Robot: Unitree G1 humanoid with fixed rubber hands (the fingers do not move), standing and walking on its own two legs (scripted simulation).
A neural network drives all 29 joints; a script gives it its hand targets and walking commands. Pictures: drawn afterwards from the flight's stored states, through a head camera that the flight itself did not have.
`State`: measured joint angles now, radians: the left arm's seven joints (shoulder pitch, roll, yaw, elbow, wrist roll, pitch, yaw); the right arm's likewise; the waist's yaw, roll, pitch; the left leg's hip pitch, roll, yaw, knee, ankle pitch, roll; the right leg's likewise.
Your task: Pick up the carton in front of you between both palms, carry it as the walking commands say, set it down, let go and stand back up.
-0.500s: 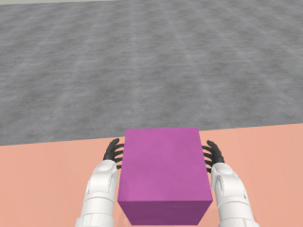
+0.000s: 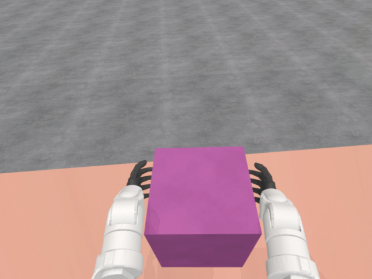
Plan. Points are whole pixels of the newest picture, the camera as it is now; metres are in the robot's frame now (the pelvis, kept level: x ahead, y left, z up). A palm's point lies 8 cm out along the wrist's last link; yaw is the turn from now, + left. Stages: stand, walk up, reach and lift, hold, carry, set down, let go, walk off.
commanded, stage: reach and lift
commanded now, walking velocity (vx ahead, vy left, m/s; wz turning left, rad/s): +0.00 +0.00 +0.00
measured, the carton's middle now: (200, 210) +0.30 +0.00 -0.04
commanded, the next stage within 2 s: hold in 0.48 s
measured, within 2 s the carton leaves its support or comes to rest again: neither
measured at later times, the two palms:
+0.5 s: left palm (134, 188) +0.30 +0.15 +0.04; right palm (268, 191) +0.30 -0.15 +0.04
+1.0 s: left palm (132, 187) +0.29 +0.15 +0.06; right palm (271, 191) +0.29 -0.15 +0.05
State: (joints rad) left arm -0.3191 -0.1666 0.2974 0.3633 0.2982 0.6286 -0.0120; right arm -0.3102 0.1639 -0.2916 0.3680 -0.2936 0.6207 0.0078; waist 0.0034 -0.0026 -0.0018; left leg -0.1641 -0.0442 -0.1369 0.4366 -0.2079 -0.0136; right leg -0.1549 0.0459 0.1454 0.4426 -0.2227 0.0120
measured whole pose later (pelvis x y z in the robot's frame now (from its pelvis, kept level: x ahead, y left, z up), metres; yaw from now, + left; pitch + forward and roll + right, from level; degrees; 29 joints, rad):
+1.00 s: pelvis +0.00 +0.00 +0.00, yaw +0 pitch -7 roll +0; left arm -0.30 -0.16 0.26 0.26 0.29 0.75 -0.01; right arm -0.29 0.16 -0.25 0.26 -0.28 0.75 0.01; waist 0.00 0.00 0.01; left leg -0.06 -0.04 -0.13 0.38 -0.19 -0.01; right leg -0.06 0.04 0.14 0.38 -0.20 0.01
